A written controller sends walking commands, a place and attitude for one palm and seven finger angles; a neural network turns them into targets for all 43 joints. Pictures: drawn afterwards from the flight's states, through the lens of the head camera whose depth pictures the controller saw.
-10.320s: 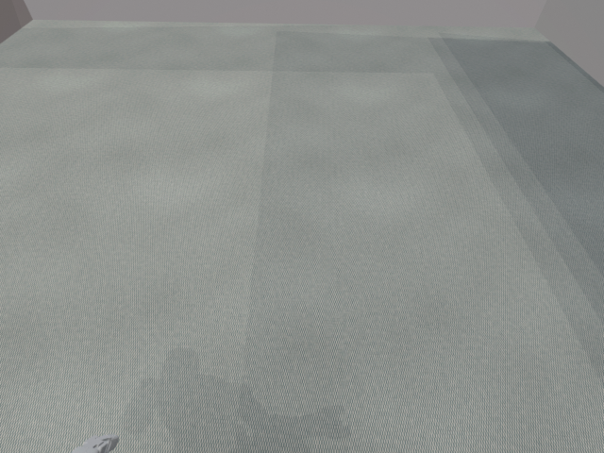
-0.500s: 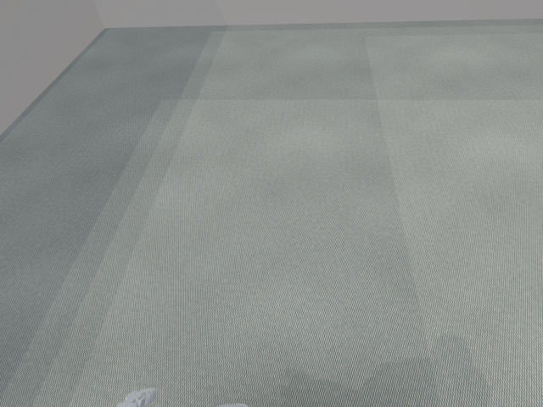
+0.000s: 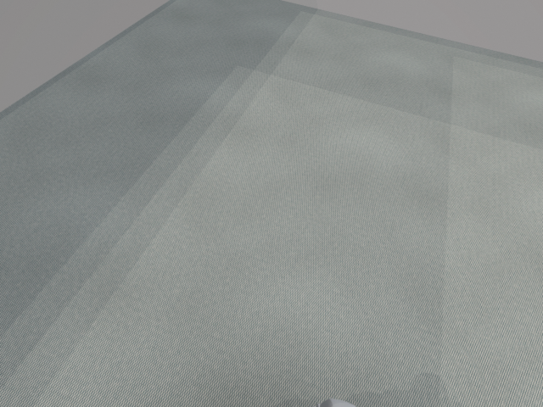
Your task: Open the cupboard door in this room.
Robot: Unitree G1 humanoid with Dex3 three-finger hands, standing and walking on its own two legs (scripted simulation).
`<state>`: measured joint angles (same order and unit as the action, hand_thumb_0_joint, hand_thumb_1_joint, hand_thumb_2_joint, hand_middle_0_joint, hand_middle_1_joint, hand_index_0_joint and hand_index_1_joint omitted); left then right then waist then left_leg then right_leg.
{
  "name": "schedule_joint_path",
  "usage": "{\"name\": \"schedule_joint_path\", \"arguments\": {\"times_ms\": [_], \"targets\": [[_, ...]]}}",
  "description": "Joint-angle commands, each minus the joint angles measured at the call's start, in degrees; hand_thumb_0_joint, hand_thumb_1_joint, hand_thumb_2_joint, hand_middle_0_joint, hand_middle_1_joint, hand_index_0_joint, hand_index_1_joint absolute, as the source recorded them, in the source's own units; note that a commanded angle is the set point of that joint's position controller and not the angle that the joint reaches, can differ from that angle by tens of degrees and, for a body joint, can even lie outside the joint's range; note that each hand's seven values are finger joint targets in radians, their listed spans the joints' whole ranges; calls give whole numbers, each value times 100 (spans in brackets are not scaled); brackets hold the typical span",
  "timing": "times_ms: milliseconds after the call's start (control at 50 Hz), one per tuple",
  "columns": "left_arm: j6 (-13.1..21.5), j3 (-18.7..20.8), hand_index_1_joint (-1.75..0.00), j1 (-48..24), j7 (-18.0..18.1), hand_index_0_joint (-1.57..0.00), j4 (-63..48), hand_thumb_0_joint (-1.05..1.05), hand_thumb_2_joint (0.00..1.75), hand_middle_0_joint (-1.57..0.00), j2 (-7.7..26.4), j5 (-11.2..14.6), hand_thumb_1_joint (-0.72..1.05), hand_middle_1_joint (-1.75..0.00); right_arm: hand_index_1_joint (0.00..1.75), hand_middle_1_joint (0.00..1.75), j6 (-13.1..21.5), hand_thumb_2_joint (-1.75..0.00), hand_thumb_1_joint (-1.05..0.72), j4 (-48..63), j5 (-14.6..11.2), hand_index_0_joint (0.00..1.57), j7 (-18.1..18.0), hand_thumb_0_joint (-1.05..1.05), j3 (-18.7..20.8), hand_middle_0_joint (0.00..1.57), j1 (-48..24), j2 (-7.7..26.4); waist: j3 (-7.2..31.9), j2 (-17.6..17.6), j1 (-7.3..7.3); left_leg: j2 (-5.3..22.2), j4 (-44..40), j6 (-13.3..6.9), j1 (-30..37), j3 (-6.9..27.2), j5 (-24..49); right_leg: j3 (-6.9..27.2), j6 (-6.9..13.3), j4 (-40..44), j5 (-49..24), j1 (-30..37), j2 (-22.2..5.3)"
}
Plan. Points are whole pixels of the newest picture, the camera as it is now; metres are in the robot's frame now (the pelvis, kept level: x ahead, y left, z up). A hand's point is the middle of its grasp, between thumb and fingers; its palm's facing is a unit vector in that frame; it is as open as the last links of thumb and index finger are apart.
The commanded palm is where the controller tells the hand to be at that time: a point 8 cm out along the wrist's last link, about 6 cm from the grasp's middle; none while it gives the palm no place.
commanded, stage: turn or walk to find it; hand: left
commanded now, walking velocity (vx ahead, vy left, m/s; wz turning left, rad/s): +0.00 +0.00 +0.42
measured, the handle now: out of the picture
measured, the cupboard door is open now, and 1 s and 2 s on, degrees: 0 0 0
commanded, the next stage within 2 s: none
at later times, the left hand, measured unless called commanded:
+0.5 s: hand out of the picture +0.05 +0.16 -0.14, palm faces +0.21 -0.94 -0.28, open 7.4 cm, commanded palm none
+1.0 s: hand out of the picture -0.12 +0.21 -0.17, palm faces +0.47 -0.85 -0.25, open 7.4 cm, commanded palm none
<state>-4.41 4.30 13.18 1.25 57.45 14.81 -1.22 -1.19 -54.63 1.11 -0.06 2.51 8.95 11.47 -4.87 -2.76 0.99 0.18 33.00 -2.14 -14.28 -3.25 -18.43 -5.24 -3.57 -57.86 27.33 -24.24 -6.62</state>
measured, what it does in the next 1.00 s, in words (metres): steps on the spot, turning left: right foot, then left foot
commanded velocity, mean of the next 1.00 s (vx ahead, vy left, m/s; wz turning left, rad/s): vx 0.00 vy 0.00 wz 0.42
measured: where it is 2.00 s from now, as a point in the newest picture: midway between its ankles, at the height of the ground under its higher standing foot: outside the picture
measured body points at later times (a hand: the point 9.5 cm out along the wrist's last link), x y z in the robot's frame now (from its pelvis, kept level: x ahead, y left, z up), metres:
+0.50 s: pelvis -0.02 -0.05 +0.00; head +0.01 -0.08 +0.45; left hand +0.04 +0.21 -0.12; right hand +0.06 -0.29 -0.16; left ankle -0.06 +0.09 -0.66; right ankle +0.00 -0.14 -0.73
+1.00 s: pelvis -0.05 +0.00 +0.01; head -0.03 +0.03 +0.45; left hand -0.14 +0.25 -0.15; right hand +0.15 -0.18 -0.12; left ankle -0.10 +0.08 -0.73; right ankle -0.01 -0.14 -0.66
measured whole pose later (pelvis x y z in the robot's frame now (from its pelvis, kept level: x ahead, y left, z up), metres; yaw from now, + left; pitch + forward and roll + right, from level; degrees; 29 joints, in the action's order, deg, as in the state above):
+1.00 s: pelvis -0.05 +0.00 +0.01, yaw +25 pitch +0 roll -1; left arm -4.0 4.2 13.2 0.9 57.5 15.2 -1.2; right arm -1.1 -54.4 1.1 -0.2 2.0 7.7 11.3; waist -4.3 -2.1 1.4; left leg -0.3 29.6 -2.0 -13.0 -1.7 -16.2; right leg -4.4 -4.2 -60.5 25.6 -25.3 -5.8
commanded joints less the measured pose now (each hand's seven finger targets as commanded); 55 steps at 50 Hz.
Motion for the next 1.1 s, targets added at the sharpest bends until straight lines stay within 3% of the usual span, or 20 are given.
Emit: {"name": "schedule_joint_path", "arguments": {"times_ms": [0, 200, 260, 300, 320, 340, 360, 380, 400, 440, 520, 680, 740, 780, 800, 820, 840, 880, 920, 1080], "targets": [[244, 29, -30, -198, -62, -20, -512, 0, 90, -20, 357, 25, 90, -30, 30, 30, 122, -90, -90, 243, -10, 20, -122, 0, 217, 20, 266, 1072, 582, 1005, -138, 1343, -1417, -594, 864, 1377, 3268, 401, -121, -696, -480, -702, 13], [273, -41, -30, -628, -10, -20, -839, 0, 90, -20, 217, 65, 90, -30, 30, 30, 45, -90, -90, 235, 35, 20, -87, 0, 330, 20, 546, 1122, 683, 1085, -331, 1313, -1239, -806, 953, 2009, 3181, 418, -122, 837, -118, -227, 292], [317, -47, -30, -398, 9, -20, -819, 0, 90, -20, 219, 92, 90, -30, 30, 30, 12, -90, -90, 299, 43, 20, -66, 0, 349, 20, 391, 1119, 668, 1147, -210, 1196, -1069, -733, 426, 2183, 3157, 323, -40, 1811, -347, 533, 462], [376, -20, -30, 56, 22, -20, -711, 0, 90, -20, 262, 96, 90, -30, 30, 30, -3, -90, -90, 345, 8, 20, -53, 0, 365, 20, 240, 1093, 787, 987, 37, 945, -758, -482, -92, 2094, 2533, 227, -19, 3028, -1326, 1434, 461], [433, 11, -30, 284, 43, -20, -669, 0, 90, -20, 460, 61, 90, -30, 30, 30, 5, -90, -90, 372, -36, 20, -28, 0, 352, 20, 253, 923, 861, 519, 123, 624, -360, -197, -597, 1865, 1686, 498, 46, 3722, -1750, 2103, 133], [489, 107, -30, 325, 93, -20, -683, 0, 90, -20, 933, -30, 90, -30, 30, 30, 15, -90, -90, 466, -80, 20, 10, 0, 285, 20, 412, 527, 880, -918, 102, -115, 664, 207, -1701, 1046, 4, 1864, 513, 4074, -1866, 2756, -1206], [466, 124, -30, 303, 81, -20, -792, 0, 90, -20, 1166, -27, 90, -30, 30, 30, -28, -90, -90, 588, -37, 20, 10, 0, 320, 20, 247, 578, 608, -1155, 176, -382, 1864, 356, -1791, 688, -1466, 2422, 1115, 4256, -2381, 1988, -2144], [487, 152, -30, 124, 97, -20, -847, 0, 90, -20, 1014, 22, 90, -30, 30, 30, -137, -90, -90, 496, 22, 20, -1, 0, 367, 20, 211, 725, 526, -1264, 131, -166, 2689, 332, -1682, 985, -1448, 2382, 1254, 4381, -2015, 1378, -2005], [472, 106, -30, -166, 88, -20, -903, 0, 90, -20, 846, 24, 90, -30, 30, 30, -184, -90, -90, 390, 19, 20, 27, 0, 400, 20, 229, 729, 189, -837, -19, -103, 3289, 332, -1700, 957, -1097, 2076, 1198, 4441, -1543, 997, -1719], [496, 2, -30, -576, 65, -20, -1000, 0, 90, -20, 534, 37, 90, -30, 30, 30, -218, -90, -90, 151, 36, 20, 90, 0, 375, 20, 570, 644, 109, -442, -275, 26, 3734, 433, -1722, 782, -352, 1069, 944, 4264, -1690, 1024, -1147], [537, 3, -30, -228, 85, -20, -856, 0, 90, -20, 466, 10, 90, -30, 30, 30, -236, -90, -90, 98, 27, 20, 100, 0, 338, 20, 530, 612, 222, -673, -149, 157, 3585, 599, -1691, 598, -178, 702, 987, 4162, -2242, 1331, -1131], [479, 105, -30, 427, 51, -20, -494, 0, 90, -20, 833, -64, 90, -30, 30, 30, -140, -90, -90, 237, -52, 20, 79, 0, 174, 20, -130, 460, 545, -811, 216, 149, 1486, 584, -1141, 64, -896, 417, 1182, 3640, -3713, 2088, -1368], [441, 144, -30, 328, 48, -20, -430, 0, 90, -20, 925, -58, 90, -30, 30, 30, -69, -90, -90, 217, -82, 20, 51, 0, 143, 20, 51, 474, 751, -985, 94, 99, 515, 501, -597, -141, -630, 253, 1085, 3251, -3976, 2060, -1406], [392, 146, -30, 171, 42, -20, -429, 0, 90, -20, 859, 14, 90, -30, 30, 30, 3, -90, -90, 108, -59, 20, 54, 0, 168, 20, 450, 608, 864, -485, -177, 169, -884, 413, 481, -158, 651, -169, 640, 2590, -3314, 1447, -1230], [338, 117, -30, 259, 19, -20, -545, 0, 90, -20, 619, 62, 90, -30, 30, 30, 69, -90, -90, 124, -23, 20, 51, 0, 260, 20, 608, 1055, 981, 693, -267, 994, -1354, 92, 1279, 945, 1545, -486, 253, 1625, -1963, 439, -721], [308, -2, -30, 148, -16, -20, -751, 0, 90, -20, 244, 61, 90, -30, 30, 30, 56, -90, -90, 133, 0, 20, 25, 0, 374, 20, 770, 1574, 823, 2093, -350, 2246, -1464, -582, 1537, 2353, 3371, -495, -83, 591, 822, -780, -105], [222, -37, -30, -311, 33, -20, -801, 0, 90, -20, 348, 6, 90, -30, 30, 30, 32, -90, -90, 14, 6, 20, -28, 0, 387, 20, 960, 1582, 764, 1751, -567, 2322, -1545, -840, 962, 2328, 2975, 51, -36, -80, 944, -589, -69], [209, 10, -30, -452, -16, -20, -689, 0, 90, -20, 382, 31, 90, -30, 30, 30, 25, -90, -90, 140, 18, 20, -107, 0, 310, 20, 386, 1315, 362, 1433, -330, 1861, -1548, -834, 549, 1995, 2312, 352, -41, -581, 257, -818, -86], [237, 17, -30, -190, -64, -20, -535, 0, 90, -20, 359, 22, 90, -30, 30, 30, 71, -90, -90, 263, 10, 20, -106, 0, 225, 20, 38, 1146, 338, 1125, -118, 1431, -1474, -656, 528, 1498, 2622, 332, -85, -583, -267, -645, -19], [253, -26, -30, -453, -27, -20, -736, 0, 90, -20, 309, 41, 90, -30, 30, 30, 66, -90, -90, 267, 11, 20, -87, 0, 305, 20, 384, 1152, 584, 1010, -288, 1368, -1354, -817, 974, 1858, 2921, 410, -162, 267, -202, -515, 177]]}}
